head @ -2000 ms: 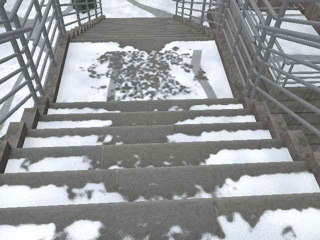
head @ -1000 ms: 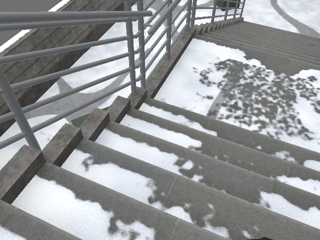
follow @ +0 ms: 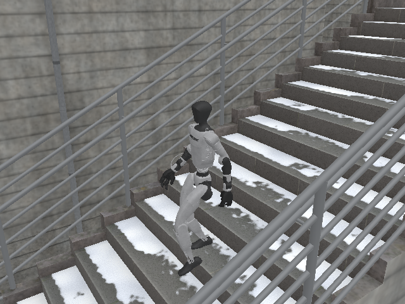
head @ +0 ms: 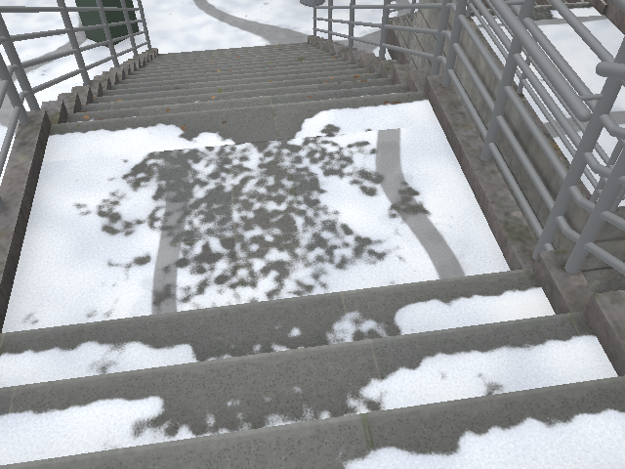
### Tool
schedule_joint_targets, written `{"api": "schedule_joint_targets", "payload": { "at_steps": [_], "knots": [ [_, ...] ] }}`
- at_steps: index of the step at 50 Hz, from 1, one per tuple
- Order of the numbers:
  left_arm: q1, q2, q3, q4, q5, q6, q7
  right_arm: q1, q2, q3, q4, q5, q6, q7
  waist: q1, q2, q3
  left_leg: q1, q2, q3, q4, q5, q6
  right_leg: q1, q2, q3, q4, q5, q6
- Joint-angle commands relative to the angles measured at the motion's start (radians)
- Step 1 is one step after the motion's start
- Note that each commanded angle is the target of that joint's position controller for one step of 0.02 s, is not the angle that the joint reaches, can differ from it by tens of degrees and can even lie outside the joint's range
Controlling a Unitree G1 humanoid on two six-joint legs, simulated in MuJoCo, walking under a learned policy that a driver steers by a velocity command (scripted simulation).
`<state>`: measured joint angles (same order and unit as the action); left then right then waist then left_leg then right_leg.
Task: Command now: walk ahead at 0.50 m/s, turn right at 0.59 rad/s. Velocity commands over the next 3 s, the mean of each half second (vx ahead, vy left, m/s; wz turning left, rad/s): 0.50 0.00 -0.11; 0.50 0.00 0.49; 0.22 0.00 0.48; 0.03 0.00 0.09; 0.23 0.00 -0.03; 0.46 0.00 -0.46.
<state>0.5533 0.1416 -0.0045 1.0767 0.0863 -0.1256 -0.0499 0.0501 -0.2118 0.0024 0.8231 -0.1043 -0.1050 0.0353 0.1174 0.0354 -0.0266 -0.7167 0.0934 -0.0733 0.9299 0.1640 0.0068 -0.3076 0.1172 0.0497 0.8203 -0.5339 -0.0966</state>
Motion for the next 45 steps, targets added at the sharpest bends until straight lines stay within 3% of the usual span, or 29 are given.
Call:
{"api": "schedule_joint_targets", "payload": {
  "at_steps": [1,3,5,7,8,9,10,11,12,13,14,15,16,18,19,22,26,27,28,29,30,31,32,34,36,38,40,42,45],
  "knots": [
    [0.023,0.105,0.004,-0.054,0.008,-0.019,0.028,0.009,-0.014,0.034,-0.037,0.023,0.018,0.007,-0.025,-0.002,0.102,0.213,0.007,0.015,-0.378,0.342,-0.021,-0.291,-0.167,0.262,-0.042,0.037,-0.158],
    [0.028,0.13,0.004,-0.08,0.03,-0.005,0.007,0.0,-0.044,0.022,-0.067,0.029,0.034,0.007,-0.037,-0.07,0.126,0.409,-0.023,0.073,-0.363,0.206,-0.03,-0.425,-0.158,0.321,-0.018,-0.043,-0.159],
    [0.03,0.129,0.003,-0.101,0.009,0.0,0.003,0.015,-0.071,0.009,-0.083,0.011,0.046,0.013,-0.064,-0.095,0.14,0.498,-0.041,0.09,-0.428,0.074,-0.012,-0.361,-0.16,0.373,0.057,-0.019,-0.144],
    [-0.017,0.186,0.015,-0.103,-0.004,0.033,0.001,0.182,-0.161,-0.036,0.0,0.05,0.032,0.003,-0.144,-0.034,0.127,0.636,-0.015,0.074,-0.679,0.185,0.054,-0.221,-0.142,0.38,0.294,0.129,-0.082],
    [-0.003,0.195,0.018,-0.077,0.038,0.037,-0.045,0.445,-0.246,-0.085,0.065,0.052,0.013,-0.003,-0.26,-0.023,-0.002,0.922,0.034,0.063,-0.53,0.192,0.158,-0.321,-0.118,0.344,0.57,0.358,-0.002],
    [0.344,-0.024,-0.005,0.018,0.004,0.026,-0.072,0.65,-0.31,-0.101,0.161,0.039,0.004,0.028,-0.155,0.298,-0.34,1.414,0.247,-0.081,-0.19,0.863,0.405,-0.564,0.021,0.089,1.115,-0.255,0.097],
    [0.288,0.075,0.008,-0.052,-0.038,0.031,-0.082,0.649,-0.314,-0.091,0.135,0.006,0.02,0.065,-0.209,0.2,-0.308,1.402,0.331,-0.37,-0.261,0.773,0.47,-0.854,0.057,0.06,1.457,-0.315,0.113],
    [0.041,0.125,0.029,-0.161,-0.046,0.039,-0.058,0.612,-0.284,-0.095,0.15,0.011,0.035,0.076,-0.264,0.135,-0.159,1.299,0.369,-0.487,-0.406,0.202,0.445,-1.093,0.009,0.058,1.437,-0.236,0.115],
    [-0.118,0.139,0.029,-0.202,-0.04,0.039,-0.019,0.543,-0.168,-0.061,0.159,0.028,0.033,0.069,-0.245,0.012,-0.012,1.059,0.331,-0.485,-0.512,-0.34,0.377,-1.172,-0.069,0.046,1.347,-0.068,0.091],
    [-0.145,0.119,0.022,-0.196,-0.033,0.038,0.014,0.461,-0.045,-0.02,0.142,0.033,0.027,0.067,-0.184,-0.064,0.058,0.811,0.274,-0.416,-0.566,-0.351,0.339,-1.057,-0.129,0.064,1.212,0.114,0.064],
    [-0.302,0.109,0.043,-0.246,-0.073,0.087,0.066,0.413,-0.028,-0.029,0.17,0.147,0.044,0.007,-0.121,-0.042,0.093,0.603,0.32,-0.363,-0.592,-0.183,0.306,-0.855,-0.179,-0.009,1.048,0.051,0.045],
    [-0.31,0.056,0.024,-0.257,-0.063,0.12,0.075,0.433,-0.055,-0.024,0.176,0.133,0.043,-0.013,-0.108,-0.049,0.118,0.454,0.271,-0.348,-0.58,-0.14,0.31,-0.784,-0.18,-0.026,1.019,0.04,0.04],
    [-0.105,-0.109,-0.056,-0.222,0.024,0.064,0.032,0.347,0.068,0.014,0.166,0.007,-0.009,-0.009,-0.028,-0.048,0.152,0.306,0.107,-0.226,-0.607,-0.312,0.247,-0.741,-0.283,0.126,0.682,0.482,-0.014],
    [-0.239,0.022,-0.024,-0.212,0.024,0.039,-0.012,0.373,0.026,0.007,0.161,0.03,-0.049,-0.002,-0.142,-0.032,0.087,0.12,0.022,-0.127,-0.655,-0.416,0.301,-0.473,-0.228,-0.024,0.255,0.8,0.029],
    [-0.294,0.028,-0.025,-0.219,0.019,0.039,-0.028,0.435,-0.006,0.015,0.203,0.035,-0.058,0.006,-0.138,0.04,0.068,0.05,0.016,-0.151,-0.665,-0.427,0.303,-0.356,-0.221,-0.041,0.299,0.827,0.056],
    [-0.304,0.115,-0.012,-0.236,0.031,0.048,-0.039,0.386,-0.138,-0.001,0.178,0.017,-0.054,0.026,-0.071,-0.012,0.023,0.036,0.007,-0.169,-0.496,-0.138,0.285,-0.171,-0.162,-0.078,0.347,0.715,0.096],
    [-0.427,0.15,0.004,-0.342,0.032,0.055,0.017,0.569,-0.098,-0.006,0.239,0.012,-0.055,0.007,-0.121,0.017,0.033,0.427,0.059,-0.317,-0.246,0.125,0.317,-0.332,-0.118,-0.088,0.225,0.213,0.1],
    [-0.314,0.147,0.006,-0.322,0.021,0.044,0.029,0.492,-0.118,-0.021,0.203,0.017,-0.053,0.01,-0.065,0.004,-0.002,0.351,0.031,-0.293,-0.131,0.243,0.303,-0.135,-0.086,-0.107,0.141,0.155,0.08],
    [-0.065,0.191,0.032,-0.253,-0.006,0.026,0.043,0.33,-0.169,-0.045,0.128,0.018,-0.055,0.027,0.076,-0.054,-0.063,0.116,-0.045,-0.236,0.09,0.365,0.283,0.25,-0.043,-0.147,0.045,0.21,0.049],
    [0.063,0.279,0.055,-0.216,-0.06,0.007,0.065,0.329,-0.095,-0.043,0.088,0.025,-0.058,0.056,0.076,-0.143,-0.212,-0.098,-0.101,-0.179,0.353,0.148,0.205,0.59,-0.221,0.101,-0.038,0.451,-0.13],
    [0.092,0.26,0.039,-0.177,-0.05,-0.005,0.041,0.446,0.056,-0.006,0.106,0.043,-0.055,0.067,0.006,-0.266,-0.263,-0.287,-0.197,-0.078,0.711,-0.781,0.113,0.667,-0.49,0.46,-0.143,0.857,-0.382],
    [0.014,0.216,0.044,-0.202,0.008,-0.004,0.022,0.338,-0.001,-0.019,0.026,0.068,-0.041,0.049,0.032,-0.107,-0.033,-0.511,-0.186,-0.138,0.699,-0.721,0.096,0.443,-0.599,0.662,-0.276,0.712,-0.429],
    [-0.056,0.159,0.029,-0.183,-0.001,0.006,0.007,0.253,-0.056,-0.04,0.022,0.059,-0.013,0.017,-0.003,-0.03,0.093,-0.549,-0.118,-0.157,0.649,-0.609,0.069,0.27,-0.601,0.62,-0.275,0.6,-0.378],
    [-0.241,-0.023,-0.022,-0.222,-0.011,0.022,0.009,0.308,-0.022,-0.034,0.081,0.005,0.03,-0.009,-0.107,-0.018,0.05,-0.371,-0.033,-0.105,0.444,-0.431,0.027,0.032,-0.491,0.364,-0.225,0.577,-0.258],
    [-0.33,0.012,-0.016,-0.251,-0.015,0.025,0.043,0.486,0.094,0.003,0.172,-0.047,0.034,0.016,-0.196,-0.083,0.074,0.057,-0.033,0.023,0.25,-0.101,0.033,-0.361,-0.293,0.039,-0.195,0.321,-0.143],
    [-0.248,0.007,-0.034,-0.221,0.014,0.0,0.075,0.357,0.037,-0.012,0.159,-0.03,0.005,0.048,-0.123,-0.044,0.055,0.175,-0.005,0.053,-0.011,0.334,0.031,-0.405,-0.271,-0.07,-0.118,0.08,-0.07],
    [-0.107,0.086,-0.026,-0.139,0.011,-0.009,0.077,0.133,-0.051,-0.031,0.085,0.015,0.002,0.057,-0.069,-0.078,0.103,0.304,-0.037,0.147,-0.218,0.297,0.017,-0.397,-0.28,-0.096,-0.134,-0.006,-0.043],
    [-0.006,0.116,-0.026,-0.076,0.027,0.002,0.052,-0.024,-0.072,-0.031,0.01,0.009,0.021,0.055,-0.04,-0.127,0.15,0.305,-0.037,0.142,-0.259,0.163,0.05,-0.282,-0.37,-0.011,-0.123,0.049,-0.058],
    [-0.071,0.193,0.002,-0.066,-0.004,0.016,0.029,0.042,-0.071,-0.031,0.033,-0.004,0.036,0.026,-0.095,-0.09,0.185,0.407,-0.035,0.145,-0.434,0.07,0.072,-0.123,-0.409,0.001,0.015,0.171,-0.034]
  ]
}}
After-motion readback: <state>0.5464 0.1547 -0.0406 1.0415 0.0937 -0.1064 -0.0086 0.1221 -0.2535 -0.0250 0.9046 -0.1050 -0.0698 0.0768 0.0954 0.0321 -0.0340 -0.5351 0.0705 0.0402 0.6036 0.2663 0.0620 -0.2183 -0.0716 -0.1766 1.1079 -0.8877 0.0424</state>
